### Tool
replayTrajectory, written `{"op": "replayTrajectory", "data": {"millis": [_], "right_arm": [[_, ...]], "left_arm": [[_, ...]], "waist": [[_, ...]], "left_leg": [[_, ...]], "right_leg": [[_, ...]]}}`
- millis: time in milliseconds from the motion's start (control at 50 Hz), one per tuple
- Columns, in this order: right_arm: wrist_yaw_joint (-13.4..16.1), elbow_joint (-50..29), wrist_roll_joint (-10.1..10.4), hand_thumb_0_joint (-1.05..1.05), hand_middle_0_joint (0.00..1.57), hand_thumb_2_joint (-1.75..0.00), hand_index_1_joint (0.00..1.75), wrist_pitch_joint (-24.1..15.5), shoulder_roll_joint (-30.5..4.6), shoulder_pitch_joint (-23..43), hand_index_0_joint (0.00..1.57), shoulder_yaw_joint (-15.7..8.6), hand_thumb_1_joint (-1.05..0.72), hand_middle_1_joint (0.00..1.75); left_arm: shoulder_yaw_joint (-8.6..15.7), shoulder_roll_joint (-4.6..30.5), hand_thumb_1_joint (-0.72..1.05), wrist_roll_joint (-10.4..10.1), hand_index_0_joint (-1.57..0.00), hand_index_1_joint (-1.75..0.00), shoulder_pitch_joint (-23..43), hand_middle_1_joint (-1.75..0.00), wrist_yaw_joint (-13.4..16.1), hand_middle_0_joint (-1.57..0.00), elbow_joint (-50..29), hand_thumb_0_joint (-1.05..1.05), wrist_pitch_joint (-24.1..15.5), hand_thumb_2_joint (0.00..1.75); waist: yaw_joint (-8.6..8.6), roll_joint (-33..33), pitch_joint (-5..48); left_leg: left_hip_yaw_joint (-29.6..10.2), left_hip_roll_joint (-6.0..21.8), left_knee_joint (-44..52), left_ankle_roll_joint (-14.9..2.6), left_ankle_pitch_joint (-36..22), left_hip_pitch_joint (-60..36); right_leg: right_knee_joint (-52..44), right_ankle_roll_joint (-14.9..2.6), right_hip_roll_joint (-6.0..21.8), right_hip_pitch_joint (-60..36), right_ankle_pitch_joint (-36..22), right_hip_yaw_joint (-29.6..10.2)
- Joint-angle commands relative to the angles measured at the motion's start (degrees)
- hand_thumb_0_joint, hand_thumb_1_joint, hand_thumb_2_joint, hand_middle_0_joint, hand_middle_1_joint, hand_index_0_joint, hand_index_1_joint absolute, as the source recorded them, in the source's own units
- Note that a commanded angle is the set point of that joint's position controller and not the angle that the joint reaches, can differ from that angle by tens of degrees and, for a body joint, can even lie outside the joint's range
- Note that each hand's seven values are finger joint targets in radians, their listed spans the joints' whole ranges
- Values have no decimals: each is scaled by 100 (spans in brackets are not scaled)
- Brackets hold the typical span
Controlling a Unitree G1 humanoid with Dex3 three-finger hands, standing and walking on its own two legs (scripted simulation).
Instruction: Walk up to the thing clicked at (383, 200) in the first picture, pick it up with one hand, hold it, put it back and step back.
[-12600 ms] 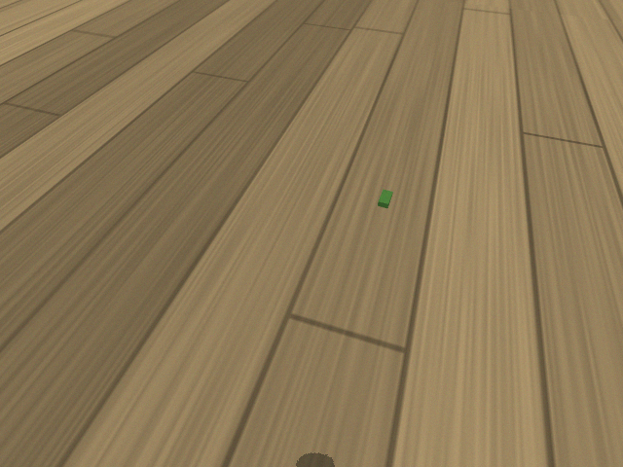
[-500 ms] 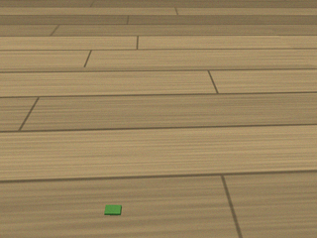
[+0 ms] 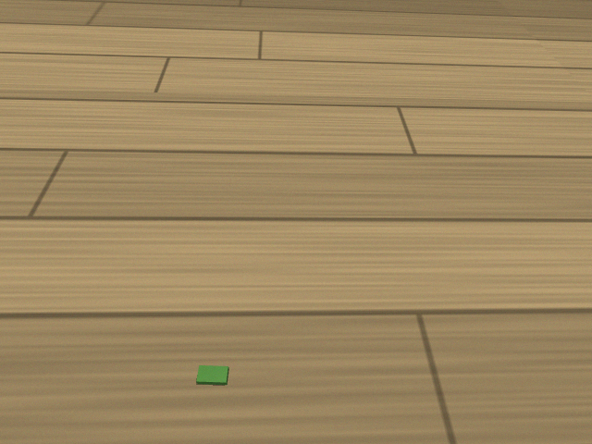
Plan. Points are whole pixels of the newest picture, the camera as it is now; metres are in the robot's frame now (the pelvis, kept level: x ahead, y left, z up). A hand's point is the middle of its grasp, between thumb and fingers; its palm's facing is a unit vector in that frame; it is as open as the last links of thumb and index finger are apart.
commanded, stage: walk up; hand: left
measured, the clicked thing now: (213, 375) +0.42 +0.23 -0.76
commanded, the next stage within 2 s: none
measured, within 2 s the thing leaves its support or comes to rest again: neither
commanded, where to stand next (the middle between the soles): +0.04 +0.00 m, yaw +1 degrees
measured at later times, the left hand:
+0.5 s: hand out of the picture +0.10 +0.24 -0.14, palm faces +0.00 -0.94 -0.34, open 7.4 cm
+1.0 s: hand out of the picture +0.04 +0.23 -0.15, palm faces +0.01 -0.94 -0.34, open 7.4 cm
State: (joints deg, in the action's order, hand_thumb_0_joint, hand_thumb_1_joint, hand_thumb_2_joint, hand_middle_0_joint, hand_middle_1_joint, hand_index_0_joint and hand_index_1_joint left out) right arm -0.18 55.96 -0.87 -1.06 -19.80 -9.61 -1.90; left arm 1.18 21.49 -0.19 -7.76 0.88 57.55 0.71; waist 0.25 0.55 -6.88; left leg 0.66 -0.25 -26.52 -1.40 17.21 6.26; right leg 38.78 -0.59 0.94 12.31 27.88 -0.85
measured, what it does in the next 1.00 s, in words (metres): steps on the spot: right foot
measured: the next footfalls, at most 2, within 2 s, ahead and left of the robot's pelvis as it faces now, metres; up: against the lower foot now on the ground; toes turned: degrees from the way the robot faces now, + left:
right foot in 0.06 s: +0.06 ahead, -0.14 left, +0.00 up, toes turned -1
left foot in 1.90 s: +0.09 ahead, +0.16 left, +0.00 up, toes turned +4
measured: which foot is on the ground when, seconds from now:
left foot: down 0.00-1.00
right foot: up 0.00-0.04, down 0.06-1.00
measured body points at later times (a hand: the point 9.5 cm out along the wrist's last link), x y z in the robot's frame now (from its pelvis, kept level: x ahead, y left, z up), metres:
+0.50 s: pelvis +0.00 -0.01 +0.01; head +0.01 -0.01 +0.46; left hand +0.10 +0.29 -0.12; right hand +0.10 -0.31 -0.12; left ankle -0.03 +0.11 -0.74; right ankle +0.02 -0.14 -0.74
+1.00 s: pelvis -0.02 -0.02 +0.01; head -0.01 -0.02 +0.46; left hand +0.04 +0.28 -0.13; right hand +0.05 -0.31 -0.13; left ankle -0.03 +0.11 -0.74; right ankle +0.02 -0.14 -0.74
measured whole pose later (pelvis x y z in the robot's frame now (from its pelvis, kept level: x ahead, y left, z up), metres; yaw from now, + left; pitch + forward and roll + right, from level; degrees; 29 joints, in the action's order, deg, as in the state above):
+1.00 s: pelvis -0.02 -0.02 +0.01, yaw +1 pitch -3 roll +0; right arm -0.8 64.0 -0.2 0.4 -19.6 -7.4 -1.1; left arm 1.6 18.9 1.2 -6.5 -0.5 65.5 0.0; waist 0.3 -0.6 -4.2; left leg -0.6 0.4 -18.7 0.5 11.0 5.1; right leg 18.2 0.0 0.6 8.7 6.9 1.6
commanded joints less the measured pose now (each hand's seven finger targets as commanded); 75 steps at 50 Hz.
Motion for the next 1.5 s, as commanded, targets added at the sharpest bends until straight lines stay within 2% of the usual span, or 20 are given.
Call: {"op": "replayTrajectory", "data": {"millis": [0, 20, 40, 60, 80, 100, 120, 140, 160, 200, 280, 320, 400, 580, 820, 900, 1060, 1200, 1300, 1480], "right_arm": [[134, -317, 122, 0, 20, -90, 30, 34, -1381, 321, 20, -307, -90, 30], [123, -342, 209, 0, 20, -90, 30, 57, -1273, 355, 20, -269, -90, 30], [112, -400, 254, 0, 20, -90, 30, 80, -1133, 353, 20, -232, -90, 30], [104, -319, 251, 0, 20, -90, 30, 140, -1052, 247, 20, -230, -90, 30], [119, -211, 175, 0, 20, -90, 30, 181, -1036, 134, 20, -253, -90, 30], [120, -131, 115, 0, 20, -90, 30, 167, -1073, 131, 20, -254, -90, 30], [104, -91, 96, 0, 20, -90, 30, 123, -1150, 135, 20, -256, -90, 30], [85, -29, 112, 0, 20, -90, 30, 78, -1204, 260, 20, -254, -90, 30], [68, -6, 132, 0, 20, -90, 30, 44, -1264, 353, 20, -254, -90, 30], [67, 62, 138, 0, 20, -90, 30, 15, -1239, 389, 20, -200, -90, 30], [75, 154, 121, 0, 20, -90, 30, 22, -1235, 571, 20, -170, -90, 30], [61, 170, 105, 0, 20, -90, 30, 26, -1204, 659, 20, -156, -90, 30], [43, 253, 80, 0, 20, -90, 30, 23, -1178, 698, 20, -152, -90, 30], [20, 315, 68, 0, 20, -90, 30, 13, -1144, 678, 20, -150, -90, 30], [-2, 427, 51, 0, 20, -90, 30, 48, -1126, 522, 20, -156, -90, 30], [-3, 467, 46, 0, 20, -90, 30, 31, -1119, 440, 20, -155, -90, 30], [26, 449, 48, 0, 20, -90, 30, 7, -1178, 474, 20, -138, -90, 30], [35, 448, 64, 0, 20, -90, 30, 2, -1191, 444, 20, -129, -90, 30], [30, 434, 62, 0, 20, -90, 30, 5, -1171, 434, 20, -116, -90, 30], [20, 386, 50, 0, 20, -90, 30, -5, -1205, 448, 20, -103, -90, 30]], "left_arm": [[246, 924, 90, 22, -20, -30, -47, -30, 43, -20, -229, 0, -201, 90], [272, 1037, 90, 28, -20, -30, -178, -30, 57, -20, -134, 0, -220, 90], [295, 1221, 90, 57, -20, -30, -117, -30, 74, -20, -143, 0, -248, 90], [287, 1353, 90, 19, -20, -30, 100, -30, 56, -20, -209, 0, -234, 90], [302, 1485, 90, 33, -20, -30, 387, -30, 35, -20, -269, 0, -209, 90], [266, 1366, 90, 37, -20, -30, 536, -30, 26, -20, -297, 0, -205, 90], [247, 1258, 90, 13, -20, -30, 603, -30, 22, -20, -290, 0, -200, 90], [231, 1137, 90, -4, -20, -30, 577, -30, 19, -20, -213, 0, -181, 90], [224, 1062, 90, 4, -20, -30, 548, -30, 12, -20, -174, 0, -180, 90], [210, 1009, 90, -1, -20, -30, 553, -30, -2, -20, -108, 0, -195, 90], [204, 997, 90, 6, -20, -30, 631, -30, -4, -20, 23, 0, -171, 90], [201, 1005, 90, 11, -20, -30, 607, -30, -11, -20, 89, 0, -164, 90], [210, 991, 90, 39, -20, -30, 667, -30, -27, -20, 181, 0, -170, 90], [255, 1001, 90, 69, -20, -30, 637, -30, -49, -20, 281, 0, -213, 90], [282, 1014, 90, 104, -20, -30, 512, -30, -69, -20, 371, 0, -227, 90], [297, 1008, 90, 98, -20, -30, 445, -30, -69, -20, 380, 0, -234, 90], [273, 973, 90, 84, -20, -30, 392, -30, -66, -20, 361, 0, -226, 90], [262, 973, 90, 79, -20, -30, 445, -30, -65, -20, 350, 0, -214, 90], [268, 976, 90, 90, -20, -30, 472, -30, -70, -20, 347, 0, -217, 90], [263, 1012, 90, 83, -20, -30, 510, -30, -77, -20, 285, 0, -236, 90]], "waist": [[55, -768, 889], [98, -479, 1137], [56, -150, 1250], [23, 129, 1239], [-57, 502, 933], [-112, 511, 769], [-116, 435, 793], [-48, 385, 728], [-10, 357, 806], [18, 211, 1012], [27, -65, 981], [63, -77, 890], [36, -109, 847], [23, -37, 849], [-3, 85, 578], [15, 20, 630], [37, -66, 758], [24, -89, 730], [4, -84, 663], [17, -50, 793]], "left_leg": [[-569, 945, -168, -340, -4329, -628], [-542, 830, -248, -183, -3746, -271], [-520, 597, -191, -31, -2772, 143], [-387, 263, -215, 46, -1180, 14], [-344, 199, -201, 76, -335, -226], [-439, 323, 37, 48, -618, -320], [-545, 490, 308, 3, -1375, -320], [-654, 614, 518, -61, -1853, -253], [-685, 705, 553, -116, -2286, -209], [-585, 711, 598, -93, -2784, -310], [-573, 713, 850, -31, -2592, -262], [-586, 705, 970, -30, -2153, -225], [-613, 700, 1140, -21, -1663, -115], [-593, 688, 1155, -29, -1382, -126], [-683, 623, 1161, -46, -552, 57], [-709, 631, 1164, -36, -623, 97], [-732, 694, 1125, -42, -1044, 140], [-761, 705, 1174, -41, -1004, 217], [-773, 691, 1175, -28, -882, 273], [-728, 684, 1109, -25, -1046, 213]], "right_leg": [[-1720, -102, 85, -418, -2139, 127], [-1751, -176, 360, -1071, -3552, -114], [-1665, -313, 786, -1446, -4509, -519], [-1681, -678, 1260, -953, -4181, -891], [-1740, -868, 1490, -311, -3842, -1144], [-1695, -760, 1359, -193, -3754, -1019], [-1560, -531, 1104, -315, -3849, -753], [-1535, -338, 814, -369, -3628, -474], [-1544, -218, 670, -618, -3598, -323], [-1593, -174, 646, -902, -3839, -327], [-1747, -142, 642, -1040, -3575, -270], [-1866, -103, 641, -952, -3261, -287], [-2028, -92, 638, -936, -2924, -318], [-2222, -74, 667, -848, -2766, -373], [-2569, -89, 669, -444, -1654, -521], [-2514, -91, 663, -489, -1682, -514], [-2318, -86, 622, -643, -2368, -417], [-2255, -94, 622, -691, -2364, -407], [-2350, -93, 616, -637, -2079, -417], [-2303, -84, 651, -708, -2364, -452]]}}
